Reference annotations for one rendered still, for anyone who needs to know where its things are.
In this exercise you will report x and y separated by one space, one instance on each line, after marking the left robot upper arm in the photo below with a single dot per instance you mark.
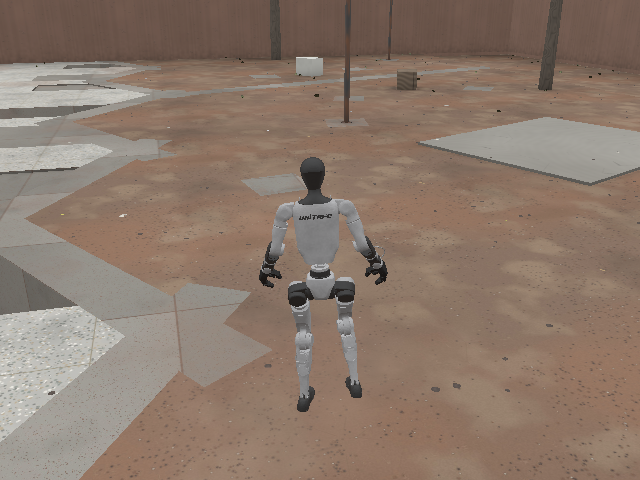
284 213

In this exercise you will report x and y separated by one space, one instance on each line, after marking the robot right hand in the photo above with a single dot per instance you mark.
382 271

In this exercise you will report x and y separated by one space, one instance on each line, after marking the robot right thigh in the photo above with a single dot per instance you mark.
344 295

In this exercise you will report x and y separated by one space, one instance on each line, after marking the robot left forearm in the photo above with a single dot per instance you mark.
269 261

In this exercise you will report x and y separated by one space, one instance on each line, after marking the right robot upper arm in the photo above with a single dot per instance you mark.
347 208

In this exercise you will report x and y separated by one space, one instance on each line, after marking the robot head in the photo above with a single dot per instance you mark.
313 171

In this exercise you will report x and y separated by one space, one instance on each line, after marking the robot right forearm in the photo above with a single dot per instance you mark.
372 256

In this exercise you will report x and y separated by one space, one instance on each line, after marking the robot left hand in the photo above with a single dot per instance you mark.
263 277

